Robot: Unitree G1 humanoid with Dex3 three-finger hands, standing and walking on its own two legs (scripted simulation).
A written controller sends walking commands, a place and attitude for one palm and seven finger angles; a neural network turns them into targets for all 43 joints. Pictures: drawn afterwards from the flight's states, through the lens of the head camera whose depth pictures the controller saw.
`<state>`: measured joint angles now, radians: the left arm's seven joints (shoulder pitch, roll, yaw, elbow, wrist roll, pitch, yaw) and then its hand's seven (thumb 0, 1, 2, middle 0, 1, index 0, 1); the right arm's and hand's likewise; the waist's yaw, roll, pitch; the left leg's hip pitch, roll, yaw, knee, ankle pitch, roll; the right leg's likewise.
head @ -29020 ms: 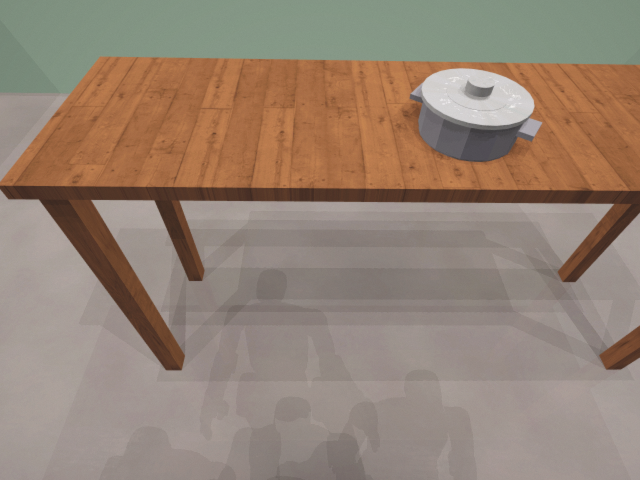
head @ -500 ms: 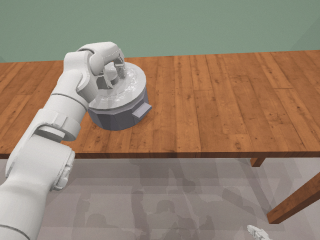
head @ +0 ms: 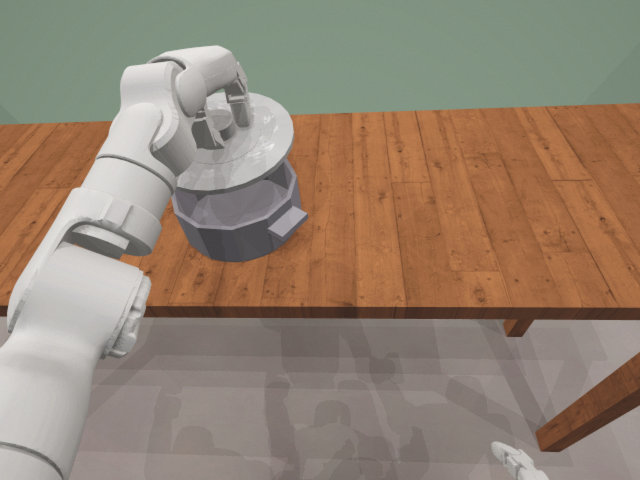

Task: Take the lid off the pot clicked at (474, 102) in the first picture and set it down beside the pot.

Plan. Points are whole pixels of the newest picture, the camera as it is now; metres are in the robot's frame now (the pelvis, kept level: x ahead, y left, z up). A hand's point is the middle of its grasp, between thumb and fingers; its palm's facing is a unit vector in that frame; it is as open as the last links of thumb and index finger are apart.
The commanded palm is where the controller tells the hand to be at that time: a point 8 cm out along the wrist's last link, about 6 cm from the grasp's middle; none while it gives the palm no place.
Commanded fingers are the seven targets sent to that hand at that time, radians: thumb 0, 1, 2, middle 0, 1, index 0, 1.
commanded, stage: lift the lid straight up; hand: left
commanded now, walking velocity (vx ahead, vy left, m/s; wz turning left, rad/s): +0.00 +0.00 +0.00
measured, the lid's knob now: (217, 125) +0.50 +0.12 +0.21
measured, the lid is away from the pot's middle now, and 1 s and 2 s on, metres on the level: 0.01 0.02 0.12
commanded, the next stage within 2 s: move the lid sideways beside the pot in 1.02 s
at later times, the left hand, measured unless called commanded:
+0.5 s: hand (202, 84) +0.47 +0.12 +0.27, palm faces -0.17 -0.04 -0.98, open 7.0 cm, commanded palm +0.45 +0.13 +0.34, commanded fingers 0.00 0.67 0.94 -0.85 -1.06 -0.92 -1.08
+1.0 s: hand (195, 52) +0.46 +0.11 +0.31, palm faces -0.11 -0.04 -0.99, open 7.0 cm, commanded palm +0.45 +0.12 +0.37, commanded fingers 0.00 0.67 0.94 -0.85 -1.06 -0.92 -1.08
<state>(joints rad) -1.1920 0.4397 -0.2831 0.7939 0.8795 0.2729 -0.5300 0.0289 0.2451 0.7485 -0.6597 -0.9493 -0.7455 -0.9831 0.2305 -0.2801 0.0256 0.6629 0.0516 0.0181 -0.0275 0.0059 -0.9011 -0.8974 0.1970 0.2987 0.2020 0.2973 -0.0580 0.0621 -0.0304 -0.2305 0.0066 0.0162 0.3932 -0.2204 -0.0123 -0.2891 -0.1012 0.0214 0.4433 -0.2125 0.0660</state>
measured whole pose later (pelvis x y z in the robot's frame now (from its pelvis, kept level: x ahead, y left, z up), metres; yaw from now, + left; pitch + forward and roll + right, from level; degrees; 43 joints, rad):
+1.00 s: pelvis +0.00 +0.00 +0.00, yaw +0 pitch +4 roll +2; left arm -1.39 0.45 -0.30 0.83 0.90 0.32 -0.56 0.04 0.24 0.75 -0.66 -0.95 -0.76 -0.99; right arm 0.22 -0.28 0.04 0.66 0.06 0.01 -0.02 0.01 -0.90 -0.90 0.20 0.30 0.20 0.30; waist -0.04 0.07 -0.05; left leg -0.23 0.00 0.02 0.37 -0.20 -0.01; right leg -0.30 -0.11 0.02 0.43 -0.20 0.07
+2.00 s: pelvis +0.00 +0.01 +0.00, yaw +1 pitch +4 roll +1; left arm -1.30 0.68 -0.22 0.81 0.94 0.24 -0.62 0.04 0.24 0.75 -0.66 -0.95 -0.76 -0.99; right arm 0.23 -0.29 0.04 0.63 0.08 0.08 -0.03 0.01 -0.90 -0.90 0.20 0.30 0.20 0.30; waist -0.06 0.05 -0.03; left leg -0.26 0.01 0.00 0.40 -0.21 -0.01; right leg -0.29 -0.10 0.01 0.40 -0.18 0.07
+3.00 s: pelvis +0.01 +0.01 +0.00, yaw +1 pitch +6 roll -1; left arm -1.29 0.94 -0.08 0.94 1.00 0.10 -0.64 0.05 0.24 0.75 -0.66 -0.94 -0.76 -0.99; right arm 0.28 -0.31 0.03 0.66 0.09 0.17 -0.05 0.00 -0.90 -0.90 0.20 0.30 0.20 0.30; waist -0.08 0.04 -0.01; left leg -0.29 0.03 -0.01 0.41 -0.23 -0.01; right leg -0.29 -0.08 0.00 0.34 -0.17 0.07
